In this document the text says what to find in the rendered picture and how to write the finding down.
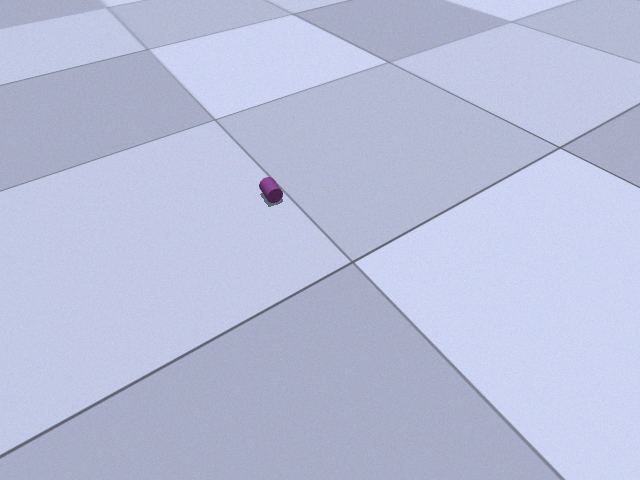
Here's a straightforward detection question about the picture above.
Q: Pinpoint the can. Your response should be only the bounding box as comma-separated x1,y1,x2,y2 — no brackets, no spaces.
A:
259,177,283,203

